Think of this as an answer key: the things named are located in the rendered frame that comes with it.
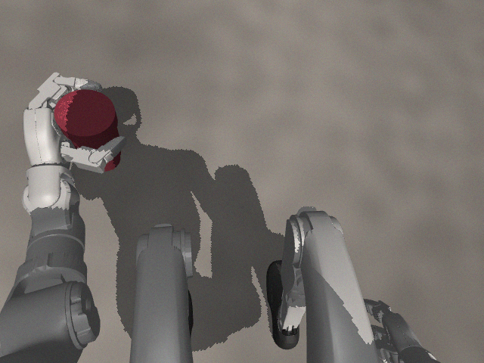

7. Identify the left robot hand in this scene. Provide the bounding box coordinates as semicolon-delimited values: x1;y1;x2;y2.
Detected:
23;73;127;173

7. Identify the right robot foot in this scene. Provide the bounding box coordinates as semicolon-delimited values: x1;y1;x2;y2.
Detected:
266;260;299;349

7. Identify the right robot hand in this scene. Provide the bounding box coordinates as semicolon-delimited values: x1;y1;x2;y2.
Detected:
364;299;423;363

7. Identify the cup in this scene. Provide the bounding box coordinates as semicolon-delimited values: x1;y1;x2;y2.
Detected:
54;89;121;172

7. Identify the left robot arm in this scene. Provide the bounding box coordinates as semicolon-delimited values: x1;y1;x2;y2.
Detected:
0;163;101;363

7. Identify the right robot arm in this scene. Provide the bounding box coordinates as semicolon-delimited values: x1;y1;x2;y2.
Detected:
398;346;441;363

